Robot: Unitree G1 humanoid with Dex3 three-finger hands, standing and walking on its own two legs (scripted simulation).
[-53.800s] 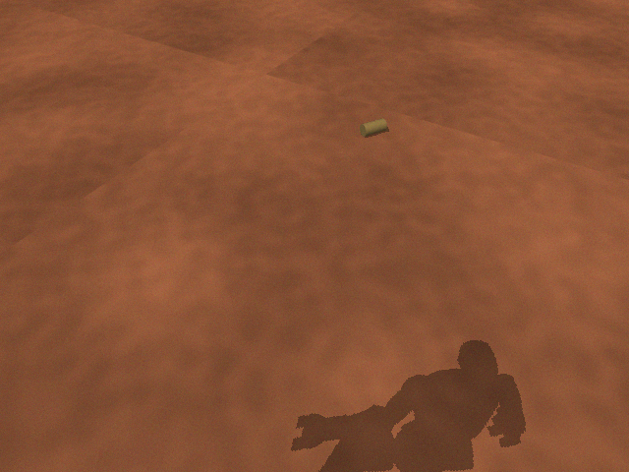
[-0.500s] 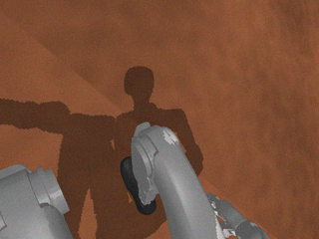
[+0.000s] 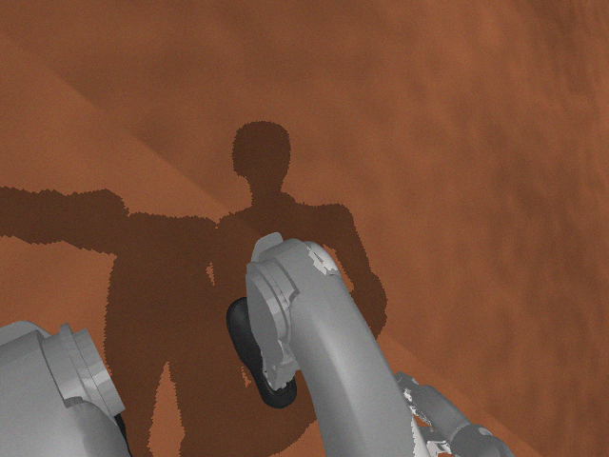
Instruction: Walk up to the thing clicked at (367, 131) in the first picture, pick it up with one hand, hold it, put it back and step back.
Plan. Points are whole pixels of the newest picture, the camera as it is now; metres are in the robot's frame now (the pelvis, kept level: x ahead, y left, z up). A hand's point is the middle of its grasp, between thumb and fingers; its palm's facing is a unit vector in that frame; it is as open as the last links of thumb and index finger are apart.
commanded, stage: rest palm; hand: left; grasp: from above
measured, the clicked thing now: out of the picture +0.48 +0.38 -0.27
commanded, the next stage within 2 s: close in 0.80 s
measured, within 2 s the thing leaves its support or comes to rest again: neither
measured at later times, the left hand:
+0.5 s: hand out of the picture +0.46 +0.37 -0.24, palm faces -0.44 -0.12 -0.89, open 13.2 cm
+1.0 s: hand out of the picture +0.46 +0.37 -0.24, palm faces -0.46 -0.12 -0.88, open 13.1 cm
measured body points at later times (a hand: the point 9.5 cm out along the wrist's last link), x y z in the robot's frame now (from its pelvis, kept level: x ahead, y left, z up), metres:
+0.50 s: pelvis +0.00 +0.00 +0.00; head +0.27 +0.15 +0.32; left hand +0.47 +0.37 -0.19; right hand +0.07 -0.25 -0.05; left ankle +0.06 +0.13 -0.28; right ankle +0.12 -0.13 -0.28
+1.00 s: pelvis +0.00 +0.00 +0.00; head +0.28 +0.15 +0.32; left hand +0.48 +0.37 -0.19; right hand +0.07 -0.25 -0.05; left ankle +0.06 +0.13 -0.28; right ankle +0.12 -0.13 -0.28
